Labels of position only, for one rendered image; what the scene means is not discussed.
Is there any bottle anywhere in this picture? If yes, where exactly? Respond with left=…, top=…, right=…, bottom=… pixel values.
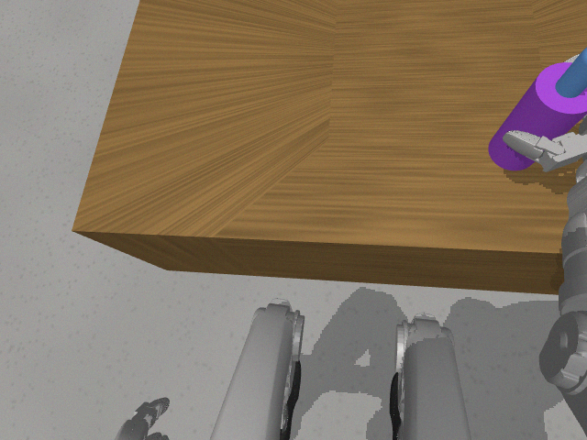
left=488, top=47, right=587, bottom=171

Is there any left robot hand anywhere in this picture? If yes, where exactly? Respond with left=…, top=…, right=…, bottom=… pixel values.
left=115, top=398, right=170, bottom=440

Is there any left robot foot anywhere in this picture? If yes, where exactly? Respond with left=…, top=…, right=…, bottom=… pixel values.
left=280, top=360, right=301, bottom=440

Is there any right robot hand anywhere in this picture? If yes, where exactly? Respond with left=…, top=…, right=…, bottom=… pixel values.
left=503, top=54, right=587, bottom=172

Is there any right robot arm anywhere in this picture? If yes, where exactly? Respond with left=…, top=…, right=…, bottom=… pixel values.
left=539, top=160, right=587, bottom=436

